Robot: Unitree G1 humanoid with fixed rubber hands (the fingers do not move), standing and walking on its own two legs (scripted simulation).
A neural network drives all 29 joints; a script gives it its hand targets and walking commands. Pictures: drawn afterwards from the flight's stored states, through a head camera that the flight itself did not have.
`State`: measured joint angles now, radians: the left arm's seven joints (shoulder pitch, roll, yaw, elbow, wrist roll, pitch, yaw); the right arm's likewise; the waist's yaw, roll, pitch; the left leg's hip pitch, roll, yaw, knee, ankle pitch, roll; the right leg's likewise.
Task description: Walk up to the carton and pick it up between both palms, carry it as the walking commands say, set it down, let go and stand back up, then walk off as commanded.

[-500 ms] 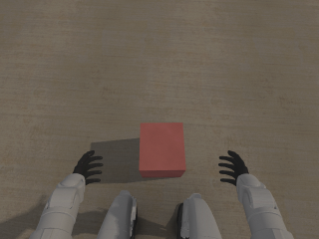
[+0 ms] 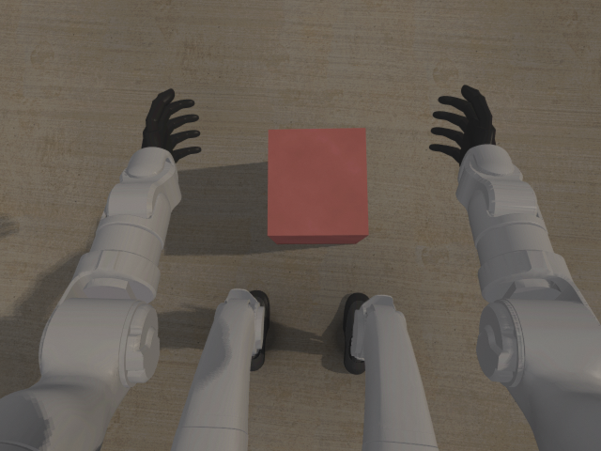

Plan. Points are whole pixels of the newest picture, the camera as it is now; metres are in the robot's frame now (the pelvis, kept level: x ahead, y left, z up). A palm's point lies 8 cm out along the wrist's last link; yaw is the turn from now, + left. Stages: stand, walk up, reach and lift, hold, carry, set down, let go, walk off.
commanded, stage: reach and lift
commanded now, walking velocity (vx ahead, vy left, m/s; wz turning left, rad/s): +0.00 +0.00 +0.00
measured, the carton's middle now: (316, 192) +0.51 +0.00 -0.52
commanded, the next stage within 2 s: none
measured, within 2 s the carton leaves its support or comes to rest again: neither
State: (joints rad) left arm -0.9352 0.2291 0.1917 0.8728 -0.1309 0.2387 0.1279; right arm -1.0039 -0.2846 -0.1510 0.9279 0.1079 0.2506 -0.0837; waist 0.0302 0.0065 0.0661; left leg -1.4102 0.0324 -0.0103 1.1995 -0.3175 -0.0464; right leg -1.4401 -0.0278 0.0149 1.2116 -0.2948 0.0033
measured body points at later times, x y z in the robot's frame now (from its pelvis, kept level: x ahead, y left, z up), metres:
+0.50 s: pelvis +0.06 +0.01 -0.02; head +0.36 +0.00 +0.32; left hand +0.51 +0.21 -0.16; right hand +0.53 -0.20 -0.16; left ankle +0.12 +0.15 -0.60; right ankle +0.12 -0.13 -0.60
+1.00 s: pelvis -0.04 +0.01 -0.19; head +0.32 -0.01 +0.07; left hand +0.51 +0.19 -0.32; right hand +0.52 -0.19 -0.33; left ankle +0.12 +0.15 -0.60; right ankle +0.12 -0.13 -0.60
